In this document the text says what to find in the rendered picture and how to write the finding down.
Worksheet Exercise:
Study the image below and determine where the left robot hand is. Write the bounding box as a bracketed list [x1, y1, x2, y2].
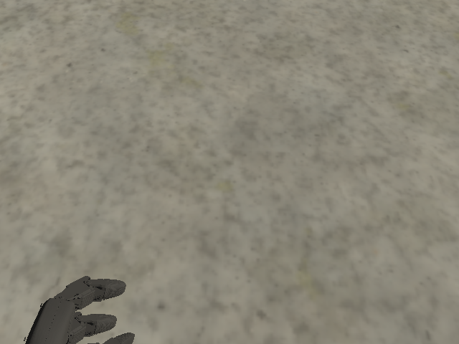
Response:
[24, 276, 135, 344]

